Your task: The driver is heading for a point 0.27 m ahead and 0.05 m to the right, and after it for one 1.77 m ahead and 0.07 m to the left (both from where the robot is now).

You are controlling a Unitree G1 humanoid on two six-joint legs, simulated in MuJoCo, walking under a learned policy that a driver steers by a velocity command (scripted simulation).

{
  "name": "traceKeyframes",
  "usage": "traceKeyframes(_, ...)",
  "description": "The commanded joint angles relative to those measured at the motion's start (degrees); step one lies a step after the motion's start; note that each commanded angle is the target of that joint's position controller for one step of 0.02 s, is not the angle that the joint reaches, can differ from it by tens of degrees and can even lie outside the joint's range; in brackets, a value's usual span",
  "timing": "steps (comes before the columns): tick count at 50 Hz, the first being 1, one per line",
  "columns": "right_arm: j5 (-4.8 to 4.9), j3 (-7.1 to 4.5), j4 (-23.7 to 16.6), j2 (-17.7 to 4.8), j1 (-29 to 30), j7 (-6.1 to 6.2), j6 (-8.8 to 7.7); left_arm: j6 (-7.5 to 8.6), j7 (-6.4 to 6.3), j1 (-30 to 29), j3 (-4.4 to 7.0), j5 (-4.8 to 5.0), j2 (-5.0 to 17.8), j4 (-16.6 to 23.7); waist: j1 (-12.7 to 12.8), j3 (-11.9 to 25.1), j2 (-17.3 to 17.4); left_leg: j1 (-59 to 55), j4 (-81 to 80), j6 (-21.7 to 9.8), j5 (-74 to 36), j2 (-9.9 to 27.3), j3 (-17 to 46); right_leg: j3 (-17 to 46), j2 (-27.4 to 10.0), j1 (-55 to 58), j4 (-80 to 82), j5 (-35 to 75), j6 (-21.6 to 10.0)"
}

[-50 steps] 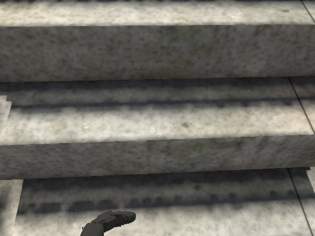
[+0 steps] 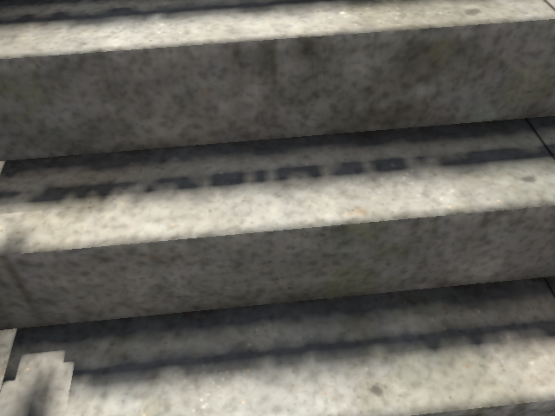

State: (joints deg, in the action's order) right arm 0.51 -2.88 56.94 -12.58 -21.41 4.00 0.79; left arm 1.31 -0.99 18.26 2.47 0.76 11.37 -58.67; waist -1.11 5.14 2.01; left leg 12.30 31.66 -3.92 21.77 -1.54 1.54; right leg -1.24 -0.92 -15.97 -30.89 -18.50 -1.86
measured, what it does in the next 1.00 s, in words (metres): climbs: left foot 0.21 m higher, then right foot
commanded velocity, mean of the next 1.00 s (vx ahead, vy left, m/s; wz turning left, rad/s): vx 0.14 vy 0.00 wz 0.00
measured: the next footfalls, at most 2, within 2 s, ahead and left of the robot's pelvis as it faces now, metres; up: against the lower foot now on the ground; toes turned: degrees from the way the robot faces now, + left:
left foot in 0.30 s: +0.25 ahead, +0.13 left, +0.21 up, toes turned +3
right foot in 0.82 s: +0.27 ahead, -0.13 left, +0.20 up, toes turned -4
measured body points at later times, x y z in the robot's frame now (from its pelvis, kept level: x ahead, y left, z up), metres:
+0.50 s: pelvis +0.13 +0.02 +0.16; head +0.12 +0.04 +0.61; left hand +0.25 +0.27 +0.04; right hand +0.21 -0.22 +0.03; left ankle +0.20 +0.14 -0.53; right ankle +0.10 -0.16 -0.31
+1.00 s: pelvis +0.24 -0.04 +0.20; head +0.24 -0.06 +0.65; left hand +0.24 +0.18 +0.06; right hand +0.29 -0.26 +0.04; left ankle +0.22 +0.13 -0.53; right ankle +0.23 -0.12 -0.53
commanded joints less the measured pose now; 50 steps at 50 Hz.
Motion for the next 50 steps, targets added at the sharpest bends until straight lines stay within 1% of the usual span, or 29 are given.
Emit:
traceKeyframes(1, -0.70, 1.16, -4.80, -2.05, 9.01, -1.44, -3.32, 0.92, 0.05, 16.49, 3.23, -0.61, 9.87, -0.17, 9.26, 2.33, -12.47, 22.42, 22.00, -2.76, -34.07, -0.07, -2.13, 16.81, -10.58, 24.98, 12.90, 21.34, -12.55)
traceKeyframes(2, 0.50, 1.68, -4.31, -0.41, 10.07, -2.34, -4.72, 0.53, -0.18, 22.66, 3.46, -2.11, 10.75, -2.16, 11.26, 1.35, -17.83, 36.22, 46.17, 0.85, -3.03, -5.86, -2.95, 29.62, -19.81, 32.18, 17.68, 28.85, -19.99)
traceKeyframes(3, 1.67, 1.76, -5.33, 0.46, 11.10, -3.39, -6.15, 0.50, -0.76, 22.18, 2.44, -3.48, 8.03, -2.36, 9.78, -2.94, -9.52, 45.52, 68.08, 1.88, 2.39, -5.42, 5.13, 30.39, -20.70, 31.52, 16.93, 20.01, -20.98)
traceKeyframes(6, 1.84, 5.85, -17.13, 8.22, 22.01, -4.98, -7.22, 1.08, -0.35, 17.77, 0.09, -3.86, 1.33, -2.09, 5.55, -10.06, -6.67, 70.71, 105.71, -0.35, 4.15, -2.90, 10.18, 18.47, -18.89, 29.08, 15.94, 17.57, -13.72)
traceKeyframes(8, 2.26, 7.59, -22.47, 8.47, 22.96, -5.92, -7.71, 1.34, 0.10, 12.44, -2.43, -4.19, -4.00, -1.58, 1.90, -13.38, -4.56, 76.63, 109.93, -2.25, 9.64, -2.38, 10.91, 12.18, -17.11, 22.62, 16.77, 23.65, -9.32)
traceKeyframes(11, -0.11, 10.68, -31.85, 6.34, 28.40, -6.34, -6.14, 1.67, -1.69, -1.62, -2.79, -1.27, 1.88, 3.28, -5.81, -14.33, -3.74, 51.87, 70.95, -0.86, 2.09, 4.93, 0.55, -6.23, -8.25, -13.92, 26.40, 29.51, -4.08)
traceKeyframes(12, -1.00, 11.90, -33.64, 7.14, 30.65, -6.06, -5.81, 1.05, -3.13, -3.72, -3.14, -0.35, 4.54, 4.62, -8.13, -7.21, -4.25, 28.84, 58.36, -1.28, -2.90, 7.54, -4.42, -7.07, -9.35, -25.02, 34.02, 38.56, -5.78)
traceKeyframes(13, 0.02, 11.05, -31.53, 5.37, 28.77, -4.88, -5.07, 0.86, -3.08, 5.86, -1.21, 1.11, 11.16, 3.29, -5.78, 1.64, -5.74, 14.76, 55.19, -2.01, 8.56, 0.36, -14.53, -5.13, -9.95, -18.15, 32.50, 66.84, -9.42)
traceKeyframes(14, -0.03, 8.42, -27.72, 2.81, 24.59, -4.36, -5.10, 1.78, -1.72, 11.32, -0.27, 0.03, 12.60, 2.09, -4.66, 7.18, -6.02, 7.74, 56.27, -3.03, 6.01, -4.78, -17.46, -2.03, -11.98, -7.47, 21.70, 115.70, -10.74)
traceKeyframes(15, -1.93, 6.81, -19.49, 0.34, 8.79, -3.95, -4.47, 2.14, -0.93, 10.69, 0.42, -0.31, 14.22, 0.85, -9.95, 14.00, -11.82, 10.66, 48.15, -4.57, -1.11, -2.24, -11.22, -2.90, -11.96, 6.74, 5.77, 141.70, -10.10)
traceKeyframes(16, -3.83, 4.40, -15.47, -5.66, -1.23, -3.83, -4.11, 4.17, 0.44, 10.16, 1.79, 0.80, 14.98, 2.85, -10.64, 19.99, -13.27, 0.22, 29.86, -7.61, -5.27, 2.76, 4.97, 4.49, -13.09, 8.83, -8.74, 136.40, -7.44)
traceKeyframes(17, -5.26, 0.61, -11.53, -14.17, -6.89, -3.11, -2.79, 5.37, 1.63, 12.08, 0.79, 0.47, 12.12, 3.38, -10.54, 27.98, 6.82, -12.88, 16.31, -16.17, -25.19, 16.39, 29.27, 1.77, -5.08, -1.45, -28.13, 98.97, -3.97)
traceKeyframes(18, -6.29, 0.29, -8.42, -15.80, -8.64, -1.65, -0.21, 5.12, 2.92, 9.32, 1.09, 1.12, 8.22, 0.76, -8.50, 27.14, 19.14, -10.02, -3.61, -20.54, -30.55, 19.95, 45.62, 6.93, 7.34, -6.35, -53.99, 14.49, -0.15)
traceKeyframes(19, -4.54, 0.39, -7.94, -11.55, -2.69, -2.03, 0.15, 4.43, 3.58, 5.52, 1.12, 2.62, 4.22, 3.08, -6.32, 23.02, 12.37, -3.64, -3.35, -15.09, -6.97, 21.32, 46.11, 16.43, 7.39, -17.74, -72.74, 6.79, 0.25)
traceKeyframes(21, -0.83, 1.43, -6.22, -2.18, 13.06, -3.32, 0.81, 1.19, 1.17, -5.94, -1.44, 1.25, -5.38, 10.14, 0.59, -3.71, 2.00, 19.79, -0.14, -5.85, 19.28, 16.63, 29.74, 13.47, 6.08, -34.68, -84.00, 2.19, -1.45)
traceKeyframes(23, -1.42, 2.05, -4.08, 2.65, 18.62, -4.30, 0.05, 0.02, -0.32, 2.23, -2.24, 0.16, -6.00, 9.66, 8.00, -8.87, -1.61, 28.75, 1.19, -0.36, 17.90, 11.99, 17.13, 13.24, 5.63, -34.34, -83.92, 5.85, -2.41)
traceKeyframes(26, -3.56, 2.90, -3.21, 5.09, 14.42, -4.19, -0.16, 0.68, -2.01, 2.45, -2.88, -0.83, -5.05, 8.09, 6.67, -8.33, 0.58, 25.74, -2.01, -0.93, 7.78, 10.95, 4.83, 9.95, 5.74, -38.82, -74.86, 20.52, -0.63)
traceKeyframes(29, -5.78, 3.05, -4.48, 1.97, 13.84, -3.24, 0.34, -1.36, -3.65, 1.74, -2.86, -0.46, -4.19, 6.13, 6.69, -5.03, 7.86, 29.90, -8.91, -5.23, 8.76, 11.68, 0.27, 3.20, 3.55, -30.10, -72.34, 24.18, 3.96)
traceKeyframes(33, -3.58, 2.84, -4.10, -0.65, 12.90, -2.21, -0.16, -3.39, -4.54, -0.30, -1.13, 0.22, 0.18, 5.14, 2.95, -6.22, 9.34, 20.79, -14.09, -9.38, 5.52, 14.87, 6.59, 1.45, -1.00, -27.95, -68.38, 14.84, 7.65)
traceKeyframes(35, -3.15, 1.25, -3.82, -4.39, 12.87, -1.27, 0.20, -2.42, -4.21, -4.45, -2.92, -1.10, -4.00, 7.47, 2.27, -6.61, 7.91, 10.71, -15.25, -8.87, 0.73, 16.08, 7.09, 1.05, -4.90, -31.00, -55.01, 11.15, 6.13)
traceKeyframes(37, -2.99, 1.48, -4.97, -2.73, 14.53, -0.44, 0.78, -2.24, -2.79, -4.59, -3.95, -1.95, -5.01, 6.67, 2.50, -3.83, 6.42, 11.34, -14.40, -7.44, -7.57, 14.01, 2.80, -2.50, -5.97, -15.64, -30.28, 5.60, 4.09)
traceKeyframes(39, -2.08, 2.34, -4.64, 0.50, 11.01, -0.21, 0.25, -2.64, -2.14, 0.05, -2.44, -1.39, -2.26, 4.16, 2.46, -5.98, 5.00, 7.36, -11.17, -7.80, -12.47, 15.50, 6.00, -5.28, -3.90, -6.24, -4.94, 2.89, 2.29)
traceKeyframes(41, -1.17, 2.27, -1.09, 1.06, 0.77, -1.02, 0.70, -2.58, -0.86, 2.86, -1.91, -1.28, 1.42, 2.69, -0.61, -5.74, -1.87, 3.08, 2.04, -4.59, -12.90, 10.65, 1.41, 0.58, -4.41, -1.40, 11.62, 13.46, 0.38)
traceKeyframes(42, -2.03, 1.79, 0.31, 1.54, -4.85, -2.61, -0.11, -2.43, -0.48, 5.29, -1.90, -1.15, 3.98, 1.70, -3.47, -0.46, -13.27, 12.18, 11.23, -1.02, 0.74, 8.17, 0.16, 7.92, -10.76, 10.84, 2.80, 53.39, -1.25)
traceKeyframes(43, -1.25, 2.36, 2.16, 4.10, -6.68, -3.59, -0.60, -2.36, -0.05, 4.54, -3.26, -3.32, 0.39, 3.10, -2.53, 3.19, -19.27, 15.50, 11.70, 2.64, 0.92, 7.00, 0.91, 15.90, -15.69, 13.46, 5.89, 56.49, -7.44)
traceKeyframes(44, 0.20, 2.38, 2.44, 3.23, -2.70, -3.73, -0.24, -1.86, 0.47, 4.51, -4.07, -5.01, -2.88, 2.83, -0.58, 2.13, -16.19, 13.45, 12.28, 4.24, -0.55, 7.27, 0.63, 17.41, -15.76, 8.38, 8.98, 44.84, -10.48)
traceKeyframes(45, 0.64, 2.62, 1.15, 2.90, 3.06, -3.62, 0.38, -1.71, 0.22, 1.45, -3.65, -4.51, -1.83, 2.59, -0.88, -0.36, -13.11, 12.54, 9.29, 4.66, -2.98, 7.65, 0.30, 15.17, -13.74, 5.21, 10.34, 33.05, -9.46)
traceKeyframes(48, -1.97, 2.73, 1.97, 0.26, 5.18, -2.63, 1.00, -1.80, -0.94, -2.18, -2.25, -3.36, 2.35, 3.38, -0.63, -4.85, -7.51, 8.53, -1.46, 4.80, -7.53, 8.18, 0.25, 8.39, -8.75, 3.23, 11.56, 28.11, -3.07)
traceKeyframes(50, -1.54, 2.34, 2.88, -2.19, 4.96, -2.51, 0.61, -1.83, -1.10, 2.15, -1.49, -2.57, 2.46, 1.83, 1.70, -3.27, -6.55, 8.15, -2.97, 4.40, -10.07, 7.66, -0.16, 7.20, -7.35, 9.35, 11.27, 38.45, -1.00)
